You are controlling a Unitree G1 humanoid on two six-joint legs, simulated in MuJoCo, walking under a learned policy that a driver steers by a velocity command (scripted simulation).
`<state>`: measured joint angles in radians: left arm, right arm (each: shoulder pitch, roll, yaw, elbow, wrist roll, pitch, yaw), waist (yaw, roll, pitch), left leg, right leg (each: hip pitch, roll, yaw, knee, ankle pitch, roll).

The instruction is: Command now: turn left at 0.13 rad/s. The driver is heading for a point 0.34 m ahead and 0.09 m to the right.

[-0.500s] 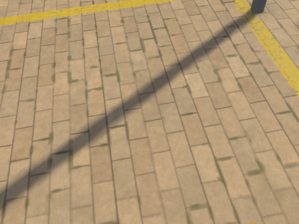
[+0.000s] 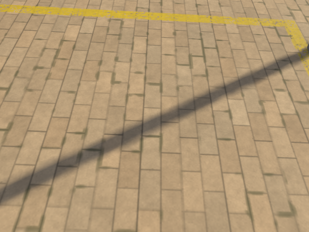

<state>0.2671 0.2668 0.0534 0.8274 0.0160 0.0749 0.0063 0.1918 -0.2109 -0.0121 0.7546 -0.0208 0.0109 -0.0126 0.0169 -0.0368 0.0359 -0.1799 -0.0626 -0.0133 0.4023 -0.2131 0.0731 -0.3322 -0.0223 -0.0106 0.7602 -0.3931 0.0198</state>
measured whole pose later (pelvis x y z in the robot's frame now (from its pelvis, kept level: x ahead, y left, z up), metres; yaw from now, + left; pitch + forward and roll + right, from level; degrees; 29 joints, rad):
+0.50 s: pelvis +0.01 -0.02 +0.00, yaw +0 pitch -1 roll +0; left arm 0.30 0.22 0.04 0.99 0.02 0.01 0.02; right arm 0.30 -0.23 -0.03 1.01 -0.03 0.01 -0.01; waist 0.00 -0.01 0.00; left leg -0.24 -0.03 0.01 0.62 -0.40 0.07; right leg -0.12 0.03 -0.02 0.40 -0.28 -0.06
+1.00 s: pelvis +0.18 +0.01 -0.01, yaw -7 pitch +1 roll +0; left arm 0.07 0.20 0.03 0.92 0.03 -0.03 -0.04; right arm 0.46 -0.14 0.00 1.08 -0.02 -0.10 -0.03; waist -0.04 -0.04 0.06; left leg 0.11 -0.04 0.16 0.21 -0.35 0.05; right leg -0.61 -0.01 -0.08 0.70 -0.07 -0.06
